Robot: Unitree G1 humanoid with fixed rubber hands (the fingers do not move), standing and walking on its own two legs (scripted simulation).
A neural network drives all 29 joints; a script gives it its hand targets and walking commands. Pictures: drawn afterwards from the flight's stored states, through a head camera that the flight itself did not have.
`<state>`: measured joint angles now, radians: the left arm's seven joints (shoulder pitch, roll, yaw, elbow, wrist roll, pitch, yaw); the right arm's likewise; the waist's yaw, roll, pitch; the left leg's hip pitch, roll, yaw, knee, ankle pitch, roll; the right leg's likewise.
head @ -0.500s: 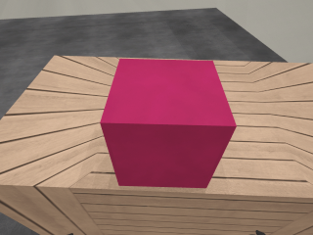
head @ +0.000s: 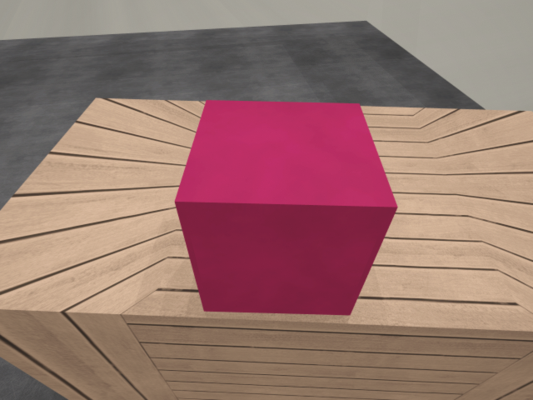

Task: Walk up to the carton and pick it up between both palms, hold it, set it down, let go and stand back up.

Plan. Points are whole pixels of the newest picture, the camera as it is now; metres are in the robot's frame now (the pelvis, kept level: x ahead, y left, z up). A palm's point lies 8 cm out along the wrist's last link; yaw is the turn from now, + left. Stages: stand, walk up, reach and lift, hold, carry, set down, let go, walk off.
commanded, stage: stand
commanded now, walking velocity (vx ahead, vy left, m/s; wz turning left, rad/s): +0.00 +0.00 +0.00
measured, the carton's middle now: (279, 210) +0.43 -0.01 +0.05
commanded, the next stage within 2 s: none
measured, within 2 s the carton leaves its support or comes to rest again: neither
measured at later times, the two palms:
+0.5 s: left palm out of the picture +0.08 +0.26 -0.12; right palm out of the picture +0.10 -0.28 -0.10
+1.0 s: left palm out of the picture +0.08 +0.26 -0.12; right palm out of the picture +0.09 -0.28 -0.10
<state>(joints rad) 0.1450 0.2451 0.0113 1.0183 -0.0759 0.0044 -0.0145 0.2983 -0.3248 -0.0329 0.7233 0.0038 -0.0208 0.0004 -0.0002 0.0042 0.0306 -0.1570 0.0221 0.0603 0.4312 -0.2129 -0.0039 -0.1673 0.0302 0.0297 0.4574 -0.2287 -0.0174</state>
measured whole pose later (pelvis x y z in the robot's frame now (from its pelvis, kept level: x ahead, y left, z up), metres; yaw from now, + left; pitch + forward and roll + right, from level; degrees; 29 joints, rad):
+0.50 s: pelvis +0.00 +0.00 +0.00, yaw +0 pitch -4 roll +0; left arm 0.14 0.25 0.01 1.04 -0.08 0.00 -0.01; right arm 0.27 -0.32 -0.03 0.76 0.00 -0.02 0.00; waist 0.00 0.00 0.03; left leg -0.16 0.02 0.06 0.43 -0.21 0.00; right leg -0.17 0.03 0.03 0.46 -0.23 -0.02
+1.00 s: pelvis +0.00 +0.00 +0.00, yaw +0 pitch -4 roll +0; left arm 0.14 0.25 0.01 1.06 -0.08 0.00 -0.01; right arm 0.25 -0.32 -0.03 0.79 0.00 -0.02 0.00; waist 0.00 0.00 0.03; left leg -0.16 0.02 0.06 0.43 -0.21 0.00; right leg -0.17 0.03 0.03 0.46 -0.23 -0.02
